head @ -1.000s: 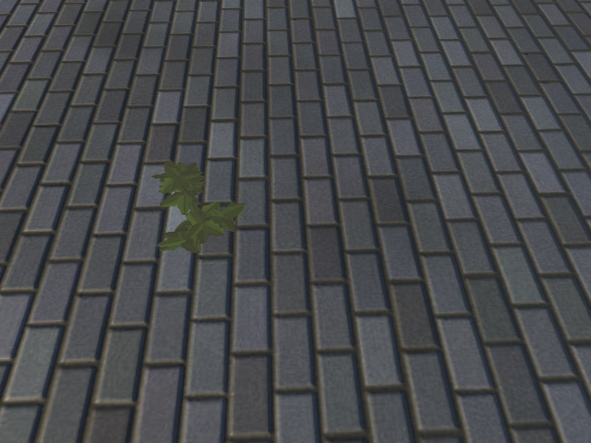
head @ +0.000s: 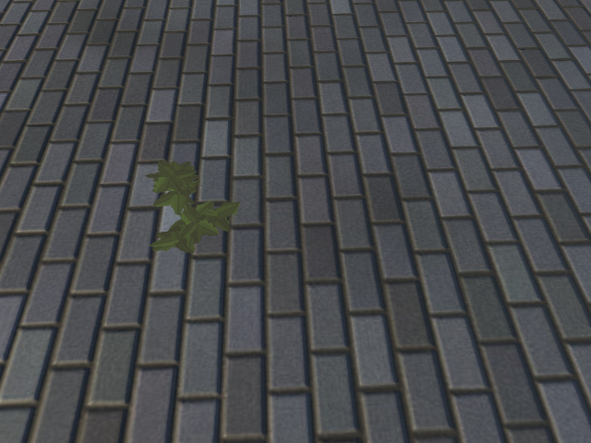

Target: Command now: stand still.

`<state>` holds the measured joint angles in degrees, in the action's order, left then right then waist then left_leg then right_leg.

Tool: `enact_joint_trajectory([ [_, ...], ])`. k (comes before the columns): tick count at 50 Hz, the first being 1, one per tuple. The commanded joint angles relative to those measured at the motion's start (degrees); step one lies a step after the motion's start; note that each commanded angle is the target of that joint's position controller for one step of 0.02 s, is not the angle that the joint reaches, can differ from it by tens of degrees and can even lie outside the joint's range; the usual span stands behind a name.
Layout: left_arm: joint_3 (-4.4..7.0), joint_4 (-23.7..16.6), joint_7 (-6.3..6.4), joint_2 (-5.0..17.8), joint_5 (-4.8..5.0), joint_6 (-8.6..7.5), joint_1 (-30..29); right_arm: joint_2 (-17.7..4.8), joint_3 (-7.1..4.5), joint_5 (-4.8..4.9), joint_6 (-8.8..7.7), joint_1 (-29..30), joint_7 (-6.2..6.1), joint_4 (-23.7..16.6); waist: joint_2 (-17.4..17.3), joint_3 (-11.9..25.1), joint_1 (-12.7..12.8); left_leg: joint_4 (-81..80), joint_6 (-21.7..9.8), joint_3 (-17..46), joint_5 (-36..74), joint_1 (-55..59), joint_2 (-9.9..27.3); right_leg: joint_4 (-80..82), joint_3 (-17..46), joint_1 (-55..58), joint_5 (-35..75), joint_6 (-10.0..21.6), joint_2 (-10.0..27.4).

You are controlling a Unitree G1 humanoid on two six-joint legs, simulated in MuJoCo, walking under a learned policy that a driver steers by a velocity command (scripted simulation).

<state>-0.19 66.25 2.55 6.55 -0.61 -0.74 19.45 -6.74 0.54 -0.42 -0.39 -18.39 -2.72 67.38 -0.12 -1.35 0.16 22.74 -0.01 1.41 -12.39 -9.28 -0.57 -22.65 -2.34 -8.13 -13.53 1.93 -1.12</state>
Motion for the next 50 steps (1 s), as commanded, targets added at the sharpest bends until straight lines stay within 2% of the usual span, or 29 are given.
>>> enact_joint_trajectory([
  [1, 0.53, -0.1, 0.11, 3.8, 0.01, -0.18, 5.0, -3.6, -0.47, 0.0, -0.12, -4.7, -0.12, 0.0, 0.1, -3.9, 0.0, -3.4, -1.8, 4.3, 6.6, -1.9, 4.9, 4.9, 6.0, -2.1, 5.2, 1.0, 6.2],
  [20, 0.61, -0.4, 0.11, 3.5, 0.04, -0.44, 5.5, -3.3, -0.49, 0.02, -0.1, -5.2, -0.17, 0.1, 0.1, -4.0, 0.0, -3.0, -1.4, 3.9, 7.3, -1.5, 5.1, 4.9, 6.1, -1.4, 6.8, 1.2, 6.2],
  [21, 0.56, -0.3, 0.09, 3.3, 0.0, -0.41, 5.9, -2.9, -0.39, -0.06, -0.07, -5.6, -0.15, 0.2, 0.3, -2.9, 0.1, -3.3, -1.5, 3.6, 4.0, -1.1, 4.5, 5.8, 6.2, -1.0, 2.1, 1.3, 5.8],
  [22, 0.88, -0.4, 0.06, 4.1, -0.02, -0.24, 6.0, -3.1, -0.51, -0.23, 0.0, -5.5, -0.12, 0.1, 1.0, -3.4, 0.3, -2.4, -1.7, 2.8, -0.3, -2.0, 3.4, 6.5, 6.7, -1.3, -4.1, 1.7, 5.4],
  [24, 2.17, -0.6, -0.04, 7.0, 0.01, 0.46, 7.3, -3.4, -0.94, -0.75, 0.22, -4.6, 0.23, -1.2, 4.7, -5.2, 1.1, 4.2, -2.6, -0.8, -13.1, -7.3, -0.4, 8.5, 10.6, -2.1, -22.6, 4.4, 6.6],
  [26, 3.25, 0.0, -0.25, 8.8, -0.1, 1.0, 11.3, -2.1, -0.83, -1.95, 0.05, -1.6, 1.05, -3.7, 8.3, -9.3, 3.1, 14.0, -3.0, -4.6, -16.4, -15.9, -1.6, 14.2, 20.4, -2.3, -36.6, 9.0, 13.9],
  [27, 3.53, 0.1, -0.35, 8.7, -0.21, 0.92, 12.0, -1.8, -0.78, -2.34, -0.43, 0.1, 1.45, -5.1, 8.6, -11.2, 3.5, 18.7, -3.2, -5.0, -14.2, -17.6, 0.5, 16.3, 24.4, -4.3, -37.1, 11.1, 17.4],
  [29, 3.83, -0.5, -0.63, 8.8, -1.0, 0.14, 11.0, -2.6, -1.23, -1.97, -1.59, 1.9, 2.18, -7.1, 6.6, -11.5, 2.8, 23.9, -3.6, -3.5, -14.8, -20.9, 2.7, 17.5, 25.8, -3.9, -30.5, 12.6, 19.4],
  [30, 4.0, -1.1, -0.75, 9.2, -1.08, -0.33, 9.8, -2.8, -1.44, -1.74, -2.19, 1.6, 2.56, -7.7, 5.7, -10.7, 1.9, 22.9, -3.9, -3.2, -14.7, -21.0, 3.3, 16.7, 24.2, -3.2, -27.1, 12.3, 19.1],
  [32, 4.11, -2.1, -0.95, 9.2, -0.64, -1.17, 7.0, -2.8, -1.83, -1.02, -3.14, 0.4, 3.02, -8.2, 5.3, -9.0, 0.1, 16.6, -4.2, -4.3, -12.2, -14.9, 2.6, 14.5, 18.8, -4.9, -20.7, 10.6, 16.3],
  [34, 4.24, -3.2, -1.13, 9.3, 0.27, -1.52, 3.5, -1.5, -2.11, -0.43, -3.57, -6.8, 3.02, -6.0, 4.3, -7.3, -3.8, 5.8, -4.5, -7.8, -4.3, 1.0, -0.6, 9.2, 12.4, -13.0, -19.0, 8.8, 12.2],
  [35, 4.09, -3.6, -1.25, 8.6, 0.09, -1.75, 2.8, -2.2, -2.67, -0.44, -3.61, -12.0, 2.75, -4.0, 2.2, -6.3, -5.5, 2.7, -4.3, -7.8, -4.8, 9.5, -2.1, 3.8, 9.7, -17.9, -18.9, 7.8, 9.5],
  [36, 3.25, -4.8, -1.59, 5.8, -0.29, -2.35, 1.4, -5.2, -3.6, -1.14, -4.04, -17.8, 2.21, -2.9, -5.8, -5.0, -8.0, -4.6, -5.0, 3.9, -12.3, 16.7, 6.1, -9.9, 3.7, -24.1, -15.6, 5.9, 4.9],
  [37, 2.18, -7.4, -2.21, 2.1, -0.24, -2.91, 0.5, -11.5, -5.1, -0.93, -4.01, -24.0, 1.95, -2.6, -18.1, -3.1, -9.0, -16.4, -9.3, 29.4, -30.6, 20.2, 20.2, -28.1, -3.9, -33.7, -16.6, 3.5, -1.5],
  [38, 3.2, -8.0, -2.82, 6.3, -2.06, -2.78, 0.0, -11.0, -5.03, -0.99, -3.12, -21.6, 1.79, -2.2, -12.6, -6.9, -6.3, -17.6, -12.3, 35.4, -35.1, 13.1, 23.1, -38.5, 0.3, -35.6, -17.1, 4.5, 1.0],
  [39, 3.23, -8.5, -3.45, 6.3, -2.2, -2.96, -1.6, -9.1, -4.42, -0.93, -3.2, -15.2, 2.06, -4.5, -5.8, -10.1, -3.3, -17.3, -12.0, 30.6, -32.0, 8.5, 21.4, -41.8, 2.3, -36.4, -11.3, 4.8, 3.6],
  [40, 2.97, -8.4, -3.89, 5.1, -1.62, -3.38, -1.7, -8.4, -4.16, -0.73, -3.75, -11.4, 2.31, -5.9, -3.1, -10.1, -1.7, -17.7, -11.1, 24.7, -23.7, 6.3, 18.8, -41.2, 3.1, -34.8, -6.1, 4.4, 4.9],
  [41, 3.1, -8.0, -4.19, 5.0, -1.31, -3.61, -1.5, -7.5, -3.78, -0.59, -4.35, -9.6, 2.24, -6.6, -2.0, -8.9, -0.5, -18.1, -10.1, 19.7, -15.5, 6.3, 16.6, -39.9, 3.0, -32.9, -2.4, 3.7, 5.7],
  [43, 3.5, -7.6, -4.53, 5.5, -1.45, -3.06, -1.3, -5.6, -2.97, -0.51, -5.3, -11.2, 1.92, -5.7, -2.2, -6.4, 0.1, -16.9, -8.8, 11.8, -0.3, 9.0, 13.4, -38.5, 1.2, -31.9, 1.4, 2.5, 5.4],
  [45, 3.67, -8.4, -4.52, 5.4, -1.22, -2.38, -3.4, -5.3, -2.55, -0.41, -5.68, -14.7, 1.76, -4.3, -3.5, -5.3, 0.0, -14.8, -8.5, 7.1, 14.1, 11.7, 12.1, -37.9, -0.5, -33.7, 2.8, 1.8, 4.8],
  [47, 3.51, -10.4, -4.47, 5.0, -1.12, -1.96, -8.5, -5.3, -2.15, -0.51, -5.8, -16.7, 1.72, -3.6, -4.3, -5.5, -0.7, -14.0, -8.7, 4.4, 22.5, 11.8, 11.5, -35.3, -2.1, -35.2, 4.2, 1.2, 4.2],
  [50, 2.79, -14.1, -4.5, 4.2, -0.71, -1.87, -17.8, -5.3, -1.64, -0.63, -5.98, -16.7, 1.59, -3.7, -4.9, -7.5, -1.9, -14.3, -8.7, 1.6, 29.0, 9.4, 10.2, -24.6, -4.5, -33.2, 7.4, 0.8, 2.9],
])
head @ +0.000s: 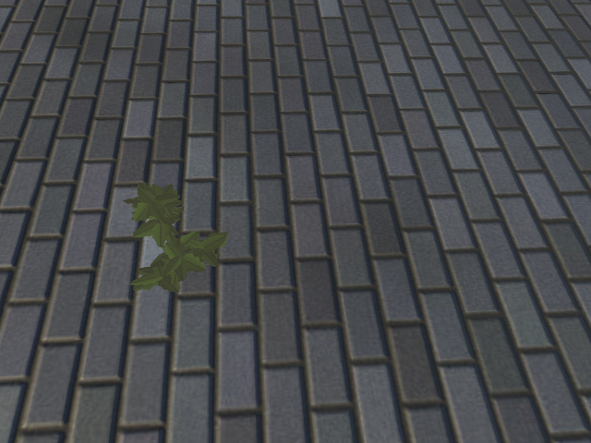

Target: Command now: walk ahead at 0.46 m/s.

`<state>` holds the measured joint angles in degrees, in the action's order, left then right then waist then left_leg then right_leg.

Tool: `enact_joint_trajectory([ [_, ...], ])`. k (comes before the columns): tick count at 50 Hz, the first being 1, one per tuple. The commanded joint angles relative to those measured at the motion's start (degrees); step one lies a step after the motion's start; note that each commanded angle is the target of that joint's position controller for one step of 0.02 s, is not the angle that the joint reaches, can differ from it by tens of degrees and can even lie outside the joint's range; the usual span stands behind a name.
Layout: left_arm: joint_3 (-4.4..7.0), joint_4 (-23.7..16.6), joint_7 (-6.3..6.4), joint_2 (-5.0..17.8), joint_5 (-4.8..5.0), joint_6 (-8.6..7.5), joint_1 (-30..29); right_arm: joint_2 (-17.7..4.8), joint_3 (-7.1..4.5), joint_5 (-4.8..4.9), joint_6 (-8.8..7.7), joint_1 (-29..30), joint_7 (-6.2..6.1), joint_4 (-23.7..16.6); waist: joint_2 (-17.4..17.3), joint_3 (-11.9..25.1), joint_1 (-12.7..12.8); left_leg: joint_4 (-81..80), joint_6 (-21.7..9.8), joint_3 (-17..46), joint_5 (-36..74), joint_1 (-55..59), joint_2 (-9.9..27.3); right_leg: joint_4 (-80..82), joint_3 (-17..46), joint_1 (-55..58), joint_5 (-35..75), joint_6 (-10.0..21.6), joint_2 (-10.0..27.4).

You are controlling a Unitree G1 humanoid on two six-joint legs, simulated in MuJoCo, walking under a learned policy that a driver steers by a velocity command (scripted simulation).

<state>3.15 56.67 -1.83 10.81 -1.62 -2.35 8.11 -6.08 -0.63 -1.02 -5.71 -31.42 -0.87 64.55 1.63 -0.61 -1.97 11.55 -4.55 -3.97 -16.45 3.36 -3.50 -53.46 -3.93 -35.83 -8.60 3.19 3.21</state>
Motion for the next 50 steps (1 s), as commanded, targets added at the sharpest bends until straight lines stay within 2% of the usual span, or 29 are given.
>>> enact_joint_trajectory([
  [1, -0.86, -5.4, -0.13, -0.3, 0.53, -0.29, -8.6, -6.2, -0.45, -0.03, -0.76, -3.9, -0.37, -0.8, -7.1, -8.5, -0.1, -3.1, -4.1, 6.2, 34.8, -3.7, 12.9, 10.3, -3.7, -3.4, 3.5, -0.2, -2.1],
  [3, -1.05, -6.4, -0.02, 0.2, 0.83, -0.34, -10.7, -7.3, -0.61, -0.06, -0.99, -4.1, -0.6, -0.5, -8.1, -8.5, -0.1, -2.6, -4.2, 5.3, 39.4, -3.3, 13.6, 15.9, -5.0, 1.1, 4.2, 1.1, -3.3],
  [5, -0.6, -6.4, 0.5, 1.8, 0.86, -0.53, -8.8, -8.6, -0.88, -0.1, -1.3, -2.9, -0.73, -0.5, -8.3, -6.8, 1.7, 1.2, -4.0, 4.3, 50.9, -1.2, 14.6, 18.7, -5.4, 6.8, 3.2, 3.4, -4.9],
  [7, 0.61, -3.8, 1.33, 4.2, 0.94, -1.16, 0.8, -10.2, -1.44, -0.25, -1.29, -1.1, -0.91, -0.6, -8.5, -1.3, 6.2, 12.7, -3.4, 3.3, 62.6, 1.5, 14.9, 20.0, -5.0, 16.7, 0.7, 5.8, -7.4],
  [8, 1.41, -0.8, 1.73, 5.2, 0.83, -1.61, 9.6, -10.9, -1.69, -0.01, -0.98, 0.2, -0.84, -0.8, -7.6, 3.0, 10.0, 23.0, -2.9, 2.4, 60.4, -0.1, 14.1, 24.1, -4.6, 26.2, 2.7, 6.9, -7.8],
  [9, 2.51, 1.6, 2.21, 7.8, -0.27, -1.95, 17.9, -10.2, -1.55, 0.32, -0.83, 0.3, -0.5, -1.4, -5.6, 7.4, 12.9, 36.4, -2.6, 1.6, 45.9, -9.0, 12.1, 25.6, 1.6, 38.7, -1.7, 8.5, -1.8],
  [10, 3.72, 1.8, 2.22, 13.0, -1.47, -2.02, 23.0, -4.4, -0.62, 0.97, -0.58, -3.0, 0.08, -2.9, 4.3, 13.9, 11.0, 57.9, -1.5, -0.6, 7.5, -23.6, 4.6, 28.2, 24.9, 50.7, -10.5, 13.2, 14.9],
  [11, 3.92, 1.7, 1.49, 13.2, -0.06, -1.2, 19.2, -5.5, -1.56, 1.53, -0.2, -5.2, 0.75, -3.1, 8.1, 15.7, 8.2, 70.1, -1.3, 5.5, -11.3, -35.8, -1.3, 39.4, 46.9, 52.3, -17.5, 18.9, 20.3],
  [12, 3.01, 0.4, 1.29, 9.8, 1.06, -1.22, 11.6, -8.1, -2.09, 0.54, 0.09, 1.5, 0.68, -5.0, 2.5, 5.5, 5.4, 69.7, -2.1, 7.2, -5.5, -40.6, 3.8, 41.8, 39.0, 43.6, -24.5, 16.1, 18.2],
  [13, 1.89, -0.4, 1.0, 5.6, 1.35, -1.77, 7.5, -8.4, -2.27, 0.0, -0.13, 6.4, 0.97, -6.3, -1.4, -0.2, 4.7, 66.2, -2.2, 6.7, -0.6, -39.4, 5.8, 43.8, 31.4, 34.8, -19.7, 14.1, 15.9],
  [15, 0.45, 0.9, 1.49, 1.8, 0.95, -3.02, 7.5, -5.9, -2.26, -0.96, 0.7, 6.4, 1.07, -5.9, -3.4, -3.8, 1.0, 59.9, -1.1, 6.6, 1.6, -32.7, 8.3, 44.9, 20.2, 24.9, -1.3, 10.8, 11.4],
  [18, -0.31, 3.2, 2.05, 2.2, 0.78, -4.54, 12.3, -3.9, -2.18, -1.23, 2.55, 4.6, 1.06, -5.4, -1.5, -3.0, -1.2, 54.9, 1.1, 4.3, 0.4, -28.7, 7.5, 41.7, 9.4, 22.8, 32.3, 9.8, 9.1],
  [20, -0.56, 3.7, 2.09, 3.5, 0.59, -4.57, 13.8, -4.5, -2.28, -1.0, 3.21, 7.7, 0.99, -6.4, 0.7, -2.7, -1.4, 49.6, 1.7, 2.6, 3.4, -30.5, 6.8, 40.2, 4.9, 24.2, 42.5, 8.5, 7.1],
  [25, -1.84, 4.7, 2.78, 3.2, 1.03, -3.37, 17.6, -4.4, -1.33, 0.15, 3.4, 18.5, 0.8, -8.9, 4.1, -1.7, 1.6, 31.8, 2.2, -1.3, 12.3, -28.6, 4.5, 37.8, 0.5, 28.2, 47.3, 4.6, 4.5],
  [28, -2.14, 5.8, 3.37, 3.0, 0.67, -2.82, 19.7, -5.1, -1.14, 0.23, 3.26, 19.6, 0.17, -8.5, 4.5, -1.1, 2.6, 27.2, 1.6, -1.1, 11.9, -26.8, 3.8, 34.9, 1.6, 32.1, 46.6, 5.1, 6.2],
  [31, -2.19, 6.1, 3.84, 3.0, 0.49, -2.39, 18.5, -5.9, -1.46, 0.01, 2.56, 16.8, -0.6, -7.0, 3.9, -1.5, 1.3, 20.2, -0.1, -0.6, 8.6, -22.3, 2.7, 29.0, 3.8, 34.1, 46.2, 6.0, 7.8],
  [32, -2.11, 6.1, 3.9, 3.3, 0.81, -2.32, 17.7, -5.8, -1.54, -0.12, 1.97, 13.5, -0.87, -5.7, 2.2, -1.0, -0.7, 13.0, -0.6, -0.1, 14.6, -17.5, 3.0, 24.8, 3.6, 33.8, 43.9, 4.8, 6.9],
  [33, -2.14, 6.1, 3.92, 3.3, 1.07, -2.47, 19.0, -8.4, -2.11, -0.59, 1.13, 9.1, -1.09, -4.4, -0.9, 2.2, -1.5, 11.8, -1.4, 4.4, 33.6, -9.2, 7.7, 19.3, 3.1, 30.7, 34.0, 2.9, 4.9],
  [34, -2.72, 6.1, 4.16, 0.6, 2.03, -2.25, 24.6, -11.3, -2.6, -1.08, 0.78, 5.0, -1.07, -3.7, -6.8, 8.2, 0.5, 16.5, -6.7, 13.2, 60.8, 1.1, 18.7, 10.6, 1.1, 24.4, 7.5, 1.2, 1.0],
  [35, -2.84, 8.0, 4.24, -1.6, 3.26, -0.67, 27.7, -8.7, -1.84, -0.07, 1.43, 5.0, -1.0, -3.6, -12.0, 12.6, -0.3, 14.7, -15.7, 21.8, 66.4, 1.7, 26.4, 2.3, 0.7, 21.3, -23.3, 0.1, -4.8],
  [36, -2.15, 7.3, 4.31, 0.5, 1.87, 0.51, 23.4, -6.6, -1.0, 0.54, 1.82, 7.5, -0.75, -4.0, -9.0, 8.8, 0.2, 10.7, -16.0, 22.6, 53.4, -3.9, 25.6, -0.6, 3.9, 19.2, -31.1, -0.2, -4.4],
  [37, -1.95, 6.5, 4.04, 0.3, 0.55, 1.03, 19.5, -6.7, -0.82, 0.38, 2.19, 11.1, -0.91, -4.5, -7.0, 3.7, 1.0, 7.7, -14.3, 20.6, 42.3, -9.6, 23.1, -1.3, 5.0, 18.3, -29.6, -0.7, -4.0],
  [38, -1.99, 6.3, 3.71, -0.6, 0.11, 1.49, 17.4, -6.3, -0.48, 0.0, 2.56, 13.6, -1.31, -4.9, -5.2, 1.3, 2.3, 5.2, -12.0, 18.1, 34.4, -13.9, 20.8, 0.8, 5.6, 19.0, -26.2, -1.2, -3.1],
  [40, -2.44, 7.0, 3.53, -2.4, 0.32, 2.44, 18.1, -5.8, -0.02, -0.18, 3.09, 16.4, -1.94, -5.0, -6.3, -0.3, 4.7, 2.5, -7.7, 13.1, 24.9, -18.9, 16.4, 8.3, 5.0, 23.0, -21.2, -2.4, -2.2],
  [42, -2.61, 8.2, 3.95, -2.5, 0.81, 3.08, 19.0, -6.6, -0.15, -0.26, 3.17, 15.4, -1.77, -4.6, -6.1, 1.1, 4.4, 2.6, -6.1, 11.8, 19.9, -17.7, 14.9, 14.0, 3.4, 25.1, -18.4, -3.0, -3.1],
  [44, -2.72, 8.8, 4.24, -2.4, 0.99, 3.52, 18.9, -7.6, -0.41, 0.36, 3.5, 15.4, -1.57, -4.3, -5.9, 1.4, 4.5, 2.0, -4.8, 11.5, 8.8, -19.2, 14.1, 19.9, 2.6, 27.8, -12.6, -3.0, -2.9],
  [47, -2.96, 8.2, 4.16, -1.0, 0.03, 3.3, 16.9, -8.0, -1.02, 1.07, 4.59, 15.1, -1.14, -3.8, -5.3, -3.2, 3.9, -0.8, 0.3, 11.9, -12.2, -25.7, 11.7, 30.1, 5.1, 30.8, -4.9, -2.3, 0.0],
  [49, -2.97, 8.2, 4.06, 0.1, 0.58, 2.51, 16.0, -6.5, -1.13, 1.19, 5.34, 14.0, -0.87, -3.5, -0.7, -7.9, 2.3, 0.4, 1.8, 9.4, -6.4, -21.2, 9.0, 32.8, 7.3, 21.1, -10.1, -1.6, 1.1],
  [50, -3.19, 8.3, 4.08, -0.7, 0.82, 1.97, 15.7, -5.8, -1.03, 0.81, 5.31, 13.0, -0.82, -3.0, 0.9, -7.0, 1.7, 3.0, 1.6, 8.8, -1.5, -17.0, 8.8, 34.4, 7.8, 19.5, -9.7, -1.6, 1.6],
])
Over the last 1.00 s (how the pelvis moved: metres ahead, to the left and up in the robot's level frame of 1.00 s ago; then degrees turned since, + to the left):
0.18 0.05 0.00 0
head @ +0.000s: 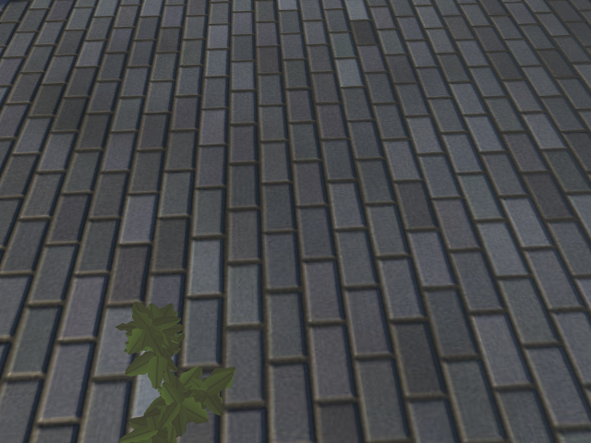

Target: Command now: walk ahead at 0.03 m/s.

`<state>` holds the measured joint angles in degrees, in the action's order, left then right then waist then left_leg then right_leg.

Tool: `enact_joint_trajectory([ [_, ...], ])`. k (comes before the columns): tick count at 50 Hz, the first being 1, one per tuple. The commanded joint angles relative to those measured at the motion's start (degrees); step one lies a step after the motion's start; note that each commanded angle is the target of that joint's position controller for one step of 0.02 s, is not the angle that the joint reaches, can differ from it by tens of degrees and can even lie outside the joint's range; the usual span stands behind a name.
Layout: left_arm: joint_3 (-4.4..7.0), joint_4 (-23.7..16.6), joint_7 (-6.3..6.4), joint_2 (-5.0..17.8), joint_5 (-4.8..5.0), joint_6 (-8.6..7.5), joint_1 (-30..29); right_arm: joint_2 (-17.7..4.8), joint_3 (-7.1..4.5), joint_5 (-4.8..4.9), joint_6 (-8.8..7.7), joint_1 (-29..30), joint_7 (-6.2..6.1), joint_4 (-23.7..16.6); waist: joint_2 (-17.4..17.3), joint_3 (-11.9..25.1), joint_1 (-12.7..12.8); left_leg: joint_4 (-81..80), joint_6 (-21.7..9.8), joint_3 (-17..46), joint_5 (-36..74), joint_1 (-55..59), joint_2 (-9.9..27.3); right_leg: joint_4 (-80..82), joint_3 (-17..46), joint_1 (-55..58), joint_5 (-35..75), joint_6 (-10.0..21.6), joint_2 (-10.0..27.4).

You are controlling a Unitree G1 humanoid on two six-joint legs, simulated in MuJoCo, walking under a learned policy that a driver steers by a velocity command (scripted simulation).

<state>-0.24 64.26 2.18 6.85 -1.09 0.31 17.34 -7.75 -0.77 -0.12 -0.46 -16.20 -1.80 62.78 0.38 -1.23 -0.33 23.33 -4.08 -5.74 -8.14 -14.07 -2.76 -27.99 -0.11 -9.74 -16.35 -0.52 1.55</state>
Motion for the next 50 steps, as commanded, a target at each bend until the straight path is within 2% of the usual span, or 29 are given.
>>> enact_joint_trajectory([
  [1, 0.19, 0.7, 0.17, 3.2, 0.5, -1.17, 6.1, -3.7, -0.84, -0.31, -0.03, -3.4, 0.13, -0.7, 3.1, -5.3, -0.5, -7.0, 0.9, 9.9, -6.0, 3.3, 7.9, 10.1, 4.5, -7.2, -1.2, 2.2, 3.6],
  [4, 0.14, 0.3, 0.43, 3.4, 0.63, -2.09, 5.7, -3.8, -0.8, -0.49, -0.49, -4.4, 0.29, 0.2, 1.7, -3.3, -1.1, -5.0, 0.6, 9.3, -0.8, 6.2, 7.9, 11.3, 5.2, -6.2, 1.0, 2.8, 4.3],
  [16, -0.07, 0.7, 0.42, 3.0, 0.59, -2.28, 8.6, -3.0, -0.02, -0.25, -0.54, -5.2, -0.08, 2.5, 0.2, -3.8, -0.3, -4.2, 1.5, 8.7, 2.8, 5.4, 8.2, 11.5, 4.8, -3.1, 5.7, 3.6, 4.3],
  [17, -0.05, 0.9, 0.4, 2.9, 0.49, -2.26, 9.4, -2.8, 0.06, -0.29, -0.49, -5.6, -0.07, 2.7, 0.4, -2.8, -0.1, -4.0, 1.4, 8.3, -0.7, 5.6, 7.5, 12.1, 4.8, -2.6, 1.7, 3.8, 3.9],
  [19, 0.96, 0.9, 0.31, 5.1, 0.37, -1.87, 10.4, -3.4, -0.32, -0.45, -0.22, -5.1, 0.11, 2.2, 2.6, -4.2, 0.4, 0.3, 0.9, 5.7, -11.9, 2.5, 4.4, 13.2, 6.3, -3.5, -12.7, 5.7, 3.4],
  [20, 1.57, 0.5, 0.19, 6.4, 0.31, -1.55, 10.9, -3.4, -0.5, -0.75, -0.11, -4.6, 0.38, 1.7, 4.7, -6.2, 0.9, 3.8, 0.6, 3.9, -17.5, -1.6, 2.6, 14.9, 9.3, -4.0, -21.2, 7.4, 4.8],
  [22, 2.63, 0.8, 0.08, 8.3, 0.41, -1.26, 13.9, -1.9, -0.32, -1.72, -0.37, -1.1, 1.14, -0.7, 7.8, -11.6, 2.9, 12.4, 0.7, 0.2, -17.7, -11.8, 1.1, 20.7, 18.3, -2.4, -31.4, 11.6, 12.0],
  [23, 2.95, 0.8, 0.07, 8.4, 0.35, -1.38, 14.2, -1.6, -0.28, -2.13, -0.81, 0.6, 1.5, -2.1, 8.4, -13.3, 3.3, 16.3, 0.4, 0.7, -15.5, -14.6, 3.0, 22.2, 21.1, -2.3, -30.6, 13.4, 14.9],
  [25, 3.3, 0.7, -0.14, 8.4, -0.4, -2.17, 14.3, -3.1, -0.87, -1.89, -1.97, 2.8, 2.07, -4.3, 6.9, -13.1, 3.2, 20.7, -0.2, 2.5, -16.2, -20.0, 5.2, 22.3, 22.0, 2.1, -22.8, 14.8, 16.6],
  [28, 3.7, 0.0, -0.42, 8.7, -0.32, -3.48, 12.7, -3.9, -1.58, -1.07, -3.58, 3.5, 2.85, -6.3, 5.3, -10.5, 2.0, 16.3, -0.3, 2.3, -14.5, -17.7, 5.5, 19.5, 16.4, 5.4, -11.3, 13.6, 14.5],
  [29, 3.8, -0.2, -0.49, 9.0, -0.16, -3.76, 11.8, -3.7, -1.76, -0.82, -3.84, 2.8, 3.01, -6.5, 5.4, -9.7, 1.1, 13.4, -0.3, 1.4, -12.9, -13.5, 4.7, 18.2, 14.2, 3.8, -8.5, 12.9, 13.5],
  [30, 3.89, -0.6, -0.58, 9.2, 0.22, -3.92, 9.9, -3.0, -1.86, -0.59, -4.0, -0.4, 3.1, -5.8, 5.1, -8.9, -1.0, 8.9, -0.4, -0.3, -9.4, -5.9, 3.3, 15.9, 11.2, -0.3, -6.3, 12.0, 11.9],
  [31, 3.92, -1.1, -0.74, 9.3, 0.43, -4.07, 8.3, -2.9, -2.26, -0.39, -4.06, -5.7, 3.01, -3.9, 3.9, -7.6, -3.4, 5.3, -0.3, -1.8, -7.5, 4.1, 1.0, 11.8, 8.3, -5.7, -3.6, 10.8, 9.6],
  [32, 3.59, -1.6, -1.0, 8.4, 0.23, -4.58, 7.7, -4.5, -3.23, -0.48, -4.28, -13.1, 2.54, -1.4, 0.6, -4.7, -6.4, 3.0, -0.7, 0.6, -8.0, 15.9, 1.2, 3.6, 4.7, -11.7, 1.6, 9.2, 6.7],
  [33, 2.43, -3.9, -1.63, 4.6, 0.5, -5.12, 5.6, -10.0, -4.7, -1.39, -4.68, -21.3, 1.7, -0.2, -12.4, -1.2, -9.8, -7.7, -3.8, 20.3, -21.0, 24.1, 14.8, -15.8, -3.2, -20.3, -0.8, 6.0, -0.2],
  [34, 2.61, -5.9, -2.07, 4.5, 0.14, -5.14, 6.0, -13.9, -5.56, -1.17, -3.87, -26.7, 1.66, 1.7, -20.0, 0.1, -9.2, -16.1, -8.7, 40.9, -29.5, 26.2, 24.9, -31.4, -4.5, -30.2, -14.6, 5.5, -5.3],
  [35, 3.14, -6.4, -2.41, 6.5, -1.08, -4.69, 3.0, -10.6, -4.53, -1.42, -3.33, -19.4, 1.38, 0.0, -9.1, -4.5, -5.2, -15.6, -8.2, 38.0, -32.5, 19.2, 24.9, -39.2, 0.9, -31.9, -11.4, 6.9, -0.5],
  [36, 2.97, -6.8, -3.04, 5.4, -0.74, -4.82, 1.7, -9.0, -3.98, -1.37, -3.58, -12.8, 1.58, -2.4, -3.9, -6.8, -3.0, -16.0, -7.0, 32.0, -27.9, 13.6, 23.3, -39.6, 2.7, -31.1, -5.1, 7.4, 1.3],
  [37, 2.88, -6.4, -3.39, 4.3, -0.13, -4.96, 2.5, -8.3, -3.59, -1.3, -4.02, -9.1, 1.62, -3.5, -2.1, -7.0, -1.0, -17.0, -5.4, 25.5, -20.7, 10.8, 21.0, -37.9, 3.3, -28.7, -0.8, 7.2, 2.4],
  [39, 3.27, -5.7, -3.71, 4.3, -0.6, -4.1, 4.1, -5.9, -2.51, -1.03, -5.05, -8.1, 1.19, -3.5, -2.6, -5.7, 0.7, -17.2, -3.3, 15.9, -8.2, 10.3, 17.7, -36.2, 2.3, -26.4, 2.7, 6.2, 2.9],
  [41, 3.67, -6.3, -3.9, 4.7, -0.52, -3.23, 2.9, -5.5, -2.05, -0.86, -5.69, -11.3, 0.77, -2.1, -3.3, -5.0, 0.9, -15.9, -2.4, 9.8, 4.7, 13.0, 16.5, -36.3, 1.1, -28.6, 5.3, 5.9, 2.1],
  [45, 3.47, -10.5, -4.17, 4.1, -0.18, -2.57, -6.9, -5.6, -1.44, -1.1, -6.15, -13.5, 0.39, -1.6, -4.2, -6.2, 0.1, -15.1, -1.5, 1.7, 19.5, 13.4, 15.3, -30.2, -2.1, -32.9, 11.0, 5.3, 1.3],
  [48, 2.68, -13.8, -4.64, 3.1, -0.07, -2.69, -14.3, -5.6, -1.08, -0.91, -6.36, -13.2, -0.03, -1.6, -4.8, -7.9, -0.6, -15.0, -1.2, -3.1, 24.4, 11.4, 14.2, -17.2, -6.1, -28.9, 15.0, 5.4, 0.2],
  [50, 2.53, -15.4, -4.87, 3.4, -0.11, -2.62, -17.1, -7.0, -1.25, -0.76, -6.46, -14.5, -0.43, -1.1, -5.0, -8.0, -0.9, -13.8, -1.2, -4.8, 30.8, 13.0, 15.2, -11.2, -8.9, -25.2, 15.0, 6.5, -1.0],
])
Over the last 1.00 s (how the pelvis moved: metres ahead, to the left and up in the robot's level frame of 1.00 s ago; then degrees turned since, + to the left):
0.37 -0.01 0.00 -1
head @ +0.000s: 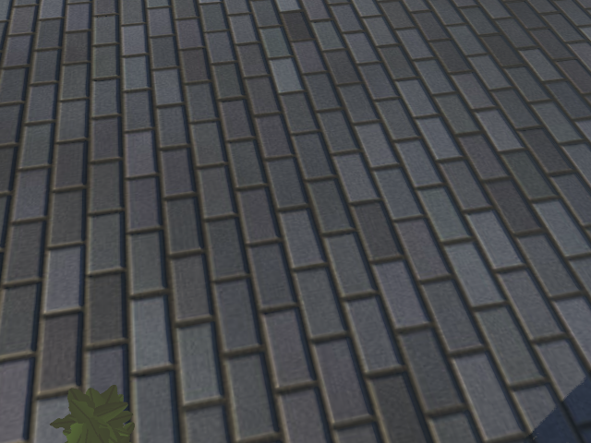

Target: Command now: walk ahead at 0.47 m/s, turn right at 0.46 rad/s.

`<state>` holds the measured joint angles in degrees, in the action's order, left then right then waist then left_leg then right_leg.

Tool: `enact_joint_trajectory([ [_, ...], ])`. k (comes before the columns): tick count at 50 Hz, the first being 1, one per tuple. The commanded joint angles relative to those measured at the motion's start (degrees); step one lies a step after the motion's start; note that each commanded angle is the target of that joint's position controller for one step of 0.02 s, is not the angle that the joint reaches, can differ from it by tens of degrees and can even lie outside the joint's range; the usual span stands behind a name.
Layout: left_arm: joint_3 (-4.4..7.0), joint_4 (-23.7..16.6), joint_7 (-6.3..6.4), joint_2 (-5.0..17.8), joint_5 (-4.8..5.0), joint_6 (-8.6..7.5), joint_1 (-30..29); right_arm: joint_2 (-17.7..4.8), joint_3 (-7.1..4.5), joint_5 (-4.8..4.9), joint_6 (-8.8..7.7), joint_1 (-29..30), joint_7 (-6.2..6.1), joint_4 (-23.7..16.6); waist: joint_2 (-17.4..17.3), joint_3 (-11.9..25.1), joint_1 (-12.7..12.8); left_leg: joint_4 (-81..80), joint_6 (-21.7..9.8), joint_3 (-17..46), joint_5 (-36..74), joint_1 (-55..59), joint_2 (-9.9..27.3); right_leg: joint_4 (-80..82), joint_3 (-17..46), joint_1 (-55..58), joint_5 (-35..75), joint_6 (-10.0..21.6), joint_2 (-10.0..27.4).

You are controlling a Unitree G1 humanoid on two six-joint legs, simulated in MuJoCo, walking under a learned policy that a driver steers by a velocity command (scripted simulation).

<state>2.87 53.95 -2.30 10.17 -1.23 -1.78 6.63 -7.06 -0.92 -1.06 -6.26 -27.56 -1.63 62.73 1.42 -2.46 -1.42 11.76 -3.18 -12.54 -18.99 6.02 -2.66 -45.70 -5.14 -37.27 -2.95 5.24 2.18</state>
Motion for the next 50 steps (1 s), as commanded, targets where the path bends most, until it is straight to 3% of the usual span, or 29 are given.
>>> enact_joint_trajectory([
  [1, -0.37, -5.3, -0.35, 0.8, -0.06, -0.5, -6.1, -8.4, -1.24, 0.27, -0.72, -3.2, -0.83, -0.9, -6.1, -5.9, 0.8, -0.1, -1.9, 0.9, 49.0, -5.6, 15.5, 8.1, -4.9, 4.7, 0.9, 1.7, -2.7],
  [4, 0.99, -3.4, 0.29, 3.7, -0.33, -0.56, 2.6, -11.0, -2.12, 0.21, -0.28, -1.6, -1.73, -1.3, -8.2, 0.1, 5.4, 14.1, -1.3, -1.5, 70.2, -1.4, 16.8, 8.5, -6.9, 14.5, -4.8, 5.7, -7.1],
  [5, 1.74, -1.7, 0.45, 5.0, -0.43, -0.61, 8.3, -11.9, -2.53, 0.02, 0.15, -0.4, -1.64, -2.0, -9.0, 3.4, 7.8, 22.8, -1.8, -1.2, 70.7, -1.8, 17.5, 9.4, -6.1, 20.0, -7.0, 7.4, -8.1],
  [6, 2.73, 0.4, 0.64, 6.7, -0.89, -0.82, 14.9, -12.7, -2.9, 0.08, 0.4, 1.2, -1.1, -3.0, -8.3, 6.5, 11.2, 34.8, -2.0, -1.3, 62.8, -5.7, 17.0, 14.2, -4.0, 28.7, -7.1, 9.2, -8.5],
  [7, 4.39, 1.0, 1.25, 10.8, -1.36, -0.76, 19.6, -12.2, -3.05, 0.16, 0.49, 2.9, -0.28, -4.8, -2.8, 9.8, 13.9, 54.0, -1.3, -2.1, 41.9, -15.9, 13.6, 18.9, 7.5, 38.2, -14.9, 12.4, -0.7],
  [8, 5.46, -0.6, 1.25, 15.9, -1.1, -0.19, 15.7, -5.8, -2.25, 0.71, 0.32, 0.2, 1.03, -9.0, 11.5, 14.2, 7.0, 75.8, 1.4, 3.7, -11.3, -40.2, 0.4, 24.0, 41.1, 53.2, -12.3, 22.2, 16.1],
  [9, 5.2, -0.8, 1.37, 15.2, 0.05, 0.42, 15.8, -9.7, -2.64, 0.52, -0.41, 7.2, 1.62, -11.5, 2.6, 13.5, 8.7, 77.8, 0.4, 14.6, -7.1, -48.6, 1.7, 31.2, 46.3, 51.9, -19.8, 22.6, 16.4],
  [10, 4.39, -1.0, 1.85, 12.5, 0.35, 0.32, 12.1, -10.3, -2.6, 0.72, -1.16, 11.0, 1.93, -13.2, -0.6, 6.1, 6.8, 73.1, 0.0, 15.4, -1.3, -51.0, 5.3, 33.4, 39.7, 44.9, -19.7, 19.7, 16.1],
  [11, 3.59, -1.2, 1.9, 9.5, 0.39, -0.01, 9.8, -10.5, -2.77, 0.74, -1.47, 10.6, 1.78, -12.9, -5.6, 2.0, 3.7, 66.7, 0.2, 15.0, 1.8, -47.5, 7.4, 34.7, 34.5, 37.0, -12.7, 16.6, 14.1],
  [13, 2.68, -1.6, 2.42, 7.6, 0.8, -1.33, 7.8, -8.9, -2.56, -1.1, 0.55, 8.9, 1.53, -12.7, -6.3, 0.6, 0.0, 59.8, 2.0, 15.4, 2.2, -39.7, 9.3, 34.8, 25.8, 28.0, -0.4, 13.7, 8.8],
  [16, 2.77, -1.1, 2.51, 9.7, 1.37, -2.94, 10.9, -8.3, -2.54, -1.87, 3.15, 10.6, 2.05, -14.2, -3.5, 0.5, -0.7, 52.7, 4.4, 13.6, 3.5, -38.8, 9.7, 34.8, 20.3, 25.2, 8.9, 12.6, 5.2],
  [18, 2.89, -1.1, 2.4, 10.6, 1.46, -2.95, 13.7, -8.9, -2.59, -1.74, 3.75, 16.3, 2.3, -16.6, -1.4, -0.5, 1.0, 47.5, 5.6, 12.6, 8.4, -42.3, 9.8, 35.2, 19.7, 26.1, 10.3, 10.8, 3.9],
  [23, 2.82, -1.4, 2.35, 10.8, 1.31, -2.33, 20.6, -9.8, -2.45, -1.36, 4.16, 27.6, 2.85, -21.3, 1.5, 0.0, 5.6, 36.7, 6.0, 12.3, 17.4, -48.7, 7.8, 33.1, 21.4, 34.7, 14.7, 6.9, 3.2],
  [28, 2.78, -2.2, 3.01, 11.5, 0.52, -2.07, 23.9, -9.9, -1.45, -0.91, 3.41, 36.2, 3.42, -25.4, 3.0, -0.7, 8.1, 27.3, 5.0, 12.0, 17.0, -49.5, 4.7, 29.4, 24.1, 41.6, 20.0, 7.9, 4.1],
  [30, 2.98, -2.9, 3.42, 12.4, 0.22, -2.1, 23.3, -10.7, -1.33, -0.5, 2.8, 36.4, 3.42, -26.7, 3.8, -0.5, 7.3, 22.9, 3.8, 12.6, 16.3, -45.6, 3.7, 27.5, 25.6, 42.6, 22.5, 7.3, 5.0],
  [31, 3.13, -3.5, 3.62, 13.0, 0.23, -2.16, 21.8, -11.4, -1.47, -0.35, 2.51, 34.2, 3.27, -26.5, 4.2, -0.2, 5.8, 20.2, 3.1, 12.9, 15.3, -40.7, 3.1, 26.3, 25.8, 41.4, 24.3, 6.3, 5.1],
  [32, 3.3, -4.4, 3.6, 13.8, 0.25, -2.31, 19.1, -12.5, -1.86, -0.17, 2.22, 29.5, 2.88, -25.4, 4.5, 1.2, 3.1, 17.8, 2.0, 12.6, 13.2, -32.5, 1.7, 23.2, 25.0, 38.6, 29.7, 4.7, 4.3],
  [33, 3.48, -4.8, 3.19, 14.7, 0.25, -2.62, 17.9, -14.4, -2.65, -0.04, 1.83, 22.6, 2.2, -23.3, 3.8, 4.9, 0.4, 16.9, 1.0, 11.9, 11.9, -22.9, 0.0, 16.5, 24.5, 36.9, 35.4, 3.5, 2.9],
  [34, 3.5, -5.3, 2.55, 14.7, 0.77, -3.12, 16.3, -16.2, -3.36, -0.31, 1.11, 13.8, 1.37, -21.4, 1.7, 9.7, -4.3, 14.0, -0.6, 13.5, 14.5, -10.2, 2.7, 5.4, 22.4, 32.0, 31.8, 2.2, -0.1],
  [35, 2.26, -7.6, 2.06, 10.1, 1.46, -3.57, 16.9, -20.4, -4.29, -1.96, 0.89, 4.5, 0.22, -21.1, -4.4, 19.0, -6.8, 14.0, -2.9, 26.6, 3.5, 3.8, 16.5, -10.6, 18.9, 23.7, 11.6, 1.5, -3.7],
  [36, 1.67, -8.9, 2.31, 6.3, 3.47, -3.03, 24.7, -24.4, -5.16, -3.0, 1.5, 6.8, 0.51, -21.7, -19.3, 23.8, -1.0, 7.5, -9.5, 53.7, 4.0, 13.2, 30.2, -25.3, 13.2, 6.7, -30.0, -0.1, -11.9],
  [37, 2.03, -7.1, 2.82, 11.0, 0.91, -2.16, 24.0, -19.3, -4.68, -1.66, 2.2, 10.0, 1.06, -22.1, -11.2, 18.2, 0.4, 6.1, -9.9, 55.8, -2.5, 6.4, 27.9, -30.0, 13.3, 2.6, -25.2, 0.5, -6.3],
  [38, 2.06, -7.0, 2.34, 10.9, 0.21, -1.84, 20.0, -14.0, -3.39, -1.05, 2.2, 13.7, 1.29, -22.4, -5.2, 9.7, 0.8, 4.8, -8.8, 45.5, -1.2, -2.3, 24.7, -28.5, 12.3, 2.8, -19.3, 0.0, -4.3],
  [39, 1.75, -7.3, 1.92, 9.5, -0.07, -1.74, 17.3, -11.7, -2.74, -1.2, 2.0, 14.9, 1.59, -21.7, -2.2, 5.6, 1.0, 3.4, -7.7, 37.5, 4.8, -8.1, 21.4, -25.7, 11.8, 3.7, -16.6, -0.4, -2.8],
  [42, 1.4, -8.0, 0.57, 7.8, -1.0, -0.37, 16.4, -11.7, -2.45, -0.59, 0.65, 12.2, 1.97, -18.8, -7.3, 3.4, 2.6, 0.8, -6.4, 26.2, 18.5, -14.4, 16.8, -21.3, 11.2, 6.9, -15.5, -1.2, -1.7],
  [45, 1.04, -9.3, -0.11, 7.3, -1.21, 0.12, 12.7, -12.5, -2.68, 0.13, -0.72, 9.5, 2.66, -17.0, -7.2, 2.8, 2.9, -1.5, -7.6, 21.8, 23.0, -13.6, 16.7, -17.9, 10.9, 3.2, -12.7, -1.7, -1.5],
  [50, -0.62, -13.5, -1.23, 5.9, -1.17, -0.5, 0.1, -12.8, -2.7, 0.48, -0.28, 6.7, 2.87, -15.0, -6.6, 0.0, 1.1, -4.4, -6.9, 14.4, 23.6, -14.2, 13.7, -1.3, 5.3, 2.1, -1.9, -3.3, 1.0],
])
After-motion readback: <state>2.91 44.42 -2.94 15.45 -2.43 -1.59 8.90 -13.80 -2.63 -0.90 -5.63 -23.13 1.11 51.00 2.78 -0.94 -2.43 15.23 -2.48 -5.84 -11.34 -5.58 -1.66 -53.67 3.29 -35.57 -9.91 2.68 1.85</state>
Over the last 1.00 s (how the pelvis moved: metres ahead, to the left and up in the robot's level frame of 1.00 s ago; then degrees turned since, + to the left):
0.25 0.03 0.00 -7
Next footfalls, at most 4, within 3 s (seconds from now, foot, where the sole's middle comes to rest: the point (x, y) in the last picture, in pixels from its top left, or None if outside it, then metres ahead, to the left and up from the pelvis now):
0.14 right None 0.24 -0.06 -0.77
0.68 left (295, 380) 0.61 0.00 -0.77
1.20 right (421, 340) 0.71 -0.31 -0.77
1.72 left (370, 235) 1.04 -0.22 -0.77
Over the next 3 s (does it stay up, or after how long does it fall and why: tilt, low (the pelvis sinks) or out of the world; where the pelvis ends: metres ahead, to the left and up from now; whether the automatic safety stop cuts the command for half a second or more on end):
stays up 1.53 -0.19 0.01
